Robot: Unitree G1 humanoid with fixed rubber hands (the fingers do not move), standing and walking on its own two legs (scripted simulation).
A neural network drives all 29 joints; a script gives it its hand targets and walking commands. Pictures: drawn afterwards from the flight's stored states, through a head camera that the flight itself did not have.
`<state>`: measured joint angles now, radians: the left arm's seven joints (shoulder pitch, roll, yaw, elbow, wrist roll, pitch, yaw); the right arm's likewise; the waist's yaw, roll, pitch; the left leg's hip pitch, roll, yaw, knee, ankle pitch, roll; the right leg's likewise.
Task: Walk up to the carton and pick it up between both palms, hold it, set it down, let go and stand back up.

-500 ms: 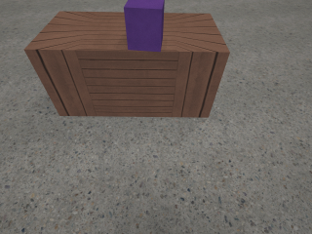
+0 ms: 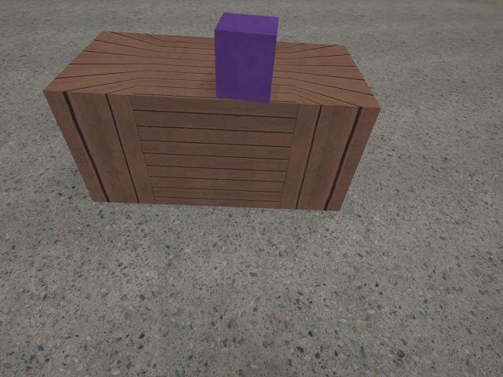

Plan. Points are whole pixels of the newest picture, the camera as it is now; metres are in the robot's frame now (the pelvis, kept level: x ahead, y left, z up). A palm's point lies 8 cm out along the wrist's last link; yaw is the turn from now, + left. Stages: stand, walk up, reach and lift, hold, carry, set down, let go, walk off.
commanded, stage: walk up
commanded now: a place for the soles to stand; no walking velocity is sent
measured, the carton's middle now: (246, 58) +1.21 -0.01 +0.00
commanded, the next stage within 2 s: none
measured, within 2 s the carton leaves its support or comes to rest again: neither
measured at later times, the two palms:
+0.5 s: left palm (146, 301) +0.30 +0.20 -0.12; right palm (406, 332) +0.24 -0.30 -0.12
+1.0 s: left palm (134, 230) +0.48 +0.27 -0.13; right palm (334, 203) +0.55 -0.23 -0.10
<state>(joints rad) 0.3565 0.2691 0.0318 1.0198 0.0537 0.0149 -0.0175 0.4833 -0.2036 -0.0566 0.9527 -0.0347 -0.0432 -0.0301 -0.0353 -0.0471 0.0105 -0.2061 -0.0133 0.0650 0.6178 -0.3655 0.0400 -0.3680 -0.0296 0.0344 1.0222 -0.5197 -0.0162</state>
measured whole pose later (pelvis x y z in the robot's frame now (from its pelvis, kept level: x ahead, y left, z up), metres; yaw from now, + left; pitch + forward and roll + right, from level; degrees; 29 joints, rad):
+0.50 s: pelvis +0.25 -0.05 +0.00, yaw +1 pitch -3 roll +0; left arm 0.28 0.21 0.02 0.85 0.02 -0.05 0.02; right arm 0.45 -0.25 -0.01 0.85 -0.04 -0.05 0.01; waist 0.01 0.01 0.09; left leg -0.35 0.02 -0.02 1.22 -0.43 0.03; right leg -0.32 0.01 -0.11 0.56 -0.20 -0.07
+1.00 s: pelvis +0.50 +0.02 +0.00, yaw +3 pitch -3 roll -2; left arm 0.44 0.26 0.00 0.86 0.04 -0.03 -0.02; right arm 0.36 -0.20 -0.01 0.78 -0.02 -0.06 -0.02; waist -0.01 -0.02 0.09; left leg -0.30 0.03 0.08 0.59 -0.24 0.04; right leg -0.36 -0.02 -0.02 1.18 -0.43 -0.01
